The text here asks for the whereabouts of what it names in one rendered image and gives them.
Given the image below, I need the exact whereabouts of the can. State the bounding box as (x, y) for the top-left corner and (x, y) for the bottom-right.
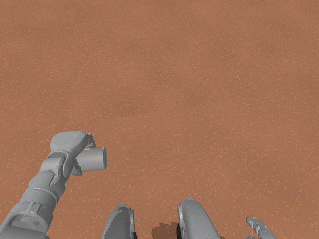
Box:
(76, 147), (107, 172)

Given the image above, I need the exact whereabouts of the left robot hand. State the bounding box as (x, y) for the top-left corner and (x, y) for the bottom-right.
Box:
(50, 130), (96, 176)

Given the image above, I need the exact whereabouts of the left robot arm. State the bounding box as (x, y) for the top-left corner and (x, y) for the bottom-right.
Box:
(0, 149), (75, 239)

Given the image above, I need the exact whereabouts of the right robot hand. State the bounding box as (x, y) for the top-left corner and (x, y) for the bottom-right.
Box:
(245, 217), (276, 239)

